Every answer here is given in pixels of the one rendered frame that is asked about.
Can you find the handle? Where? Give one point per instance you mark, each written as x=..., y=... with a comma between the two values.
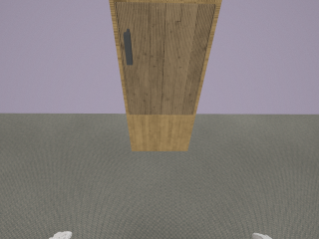
x=128, y=47

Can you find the cupboard door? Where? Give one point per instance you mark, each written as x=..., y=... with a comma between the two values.
x=169, y=45

